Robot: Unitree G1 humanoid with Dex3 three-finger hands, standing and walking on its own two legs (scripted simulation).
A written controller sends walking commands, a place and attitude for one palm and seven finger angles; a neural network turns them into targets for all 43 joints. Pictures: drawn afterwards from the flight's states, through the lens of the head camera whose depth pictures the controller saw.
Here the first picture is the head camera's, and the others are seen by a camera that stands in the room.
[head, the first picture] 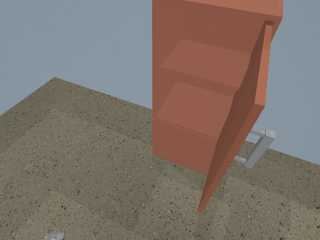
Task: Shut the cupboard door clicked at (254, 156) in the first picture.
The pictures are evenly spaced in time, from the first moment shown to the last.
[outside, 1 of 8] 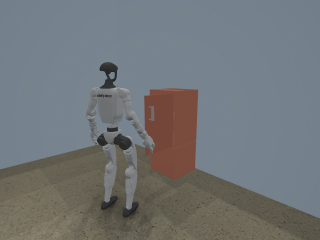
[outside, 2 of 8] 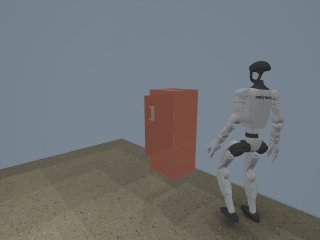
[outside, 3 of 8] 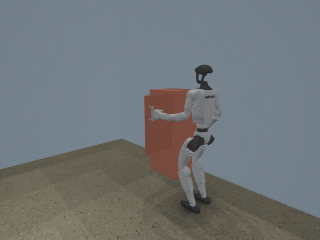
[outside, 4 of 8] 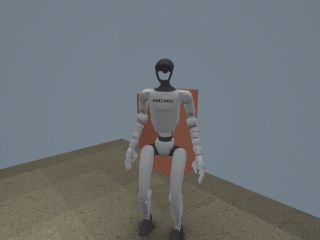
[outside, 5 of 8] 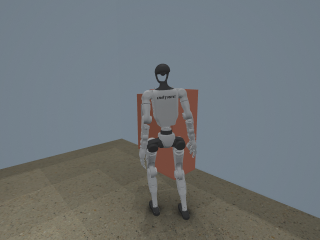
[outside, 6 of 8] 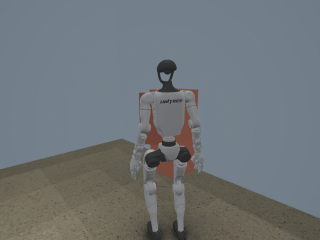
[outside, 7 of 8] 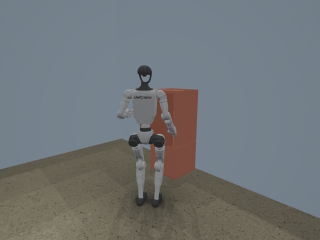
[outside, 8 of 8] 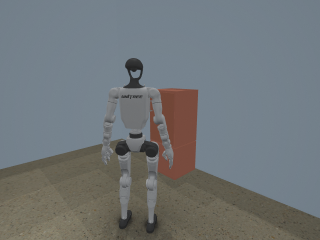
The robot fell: no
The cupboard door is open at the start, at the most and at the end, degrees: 90 90 0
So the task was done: yes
